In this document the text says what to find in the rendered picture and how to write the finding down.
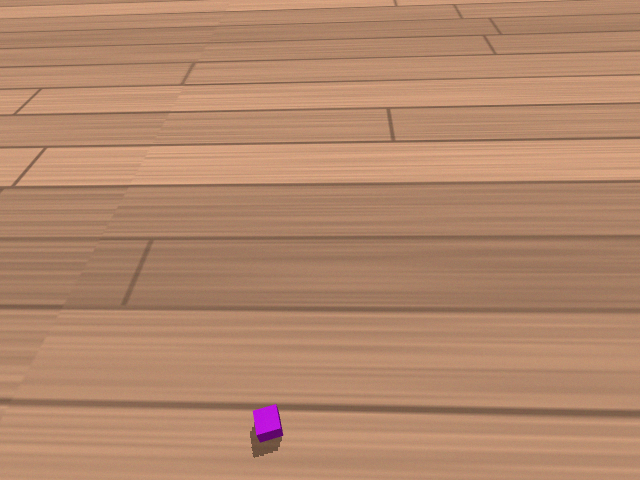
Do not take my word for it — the cube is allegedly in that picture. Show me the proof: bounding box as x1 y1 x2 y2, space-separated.
253 404 283 443

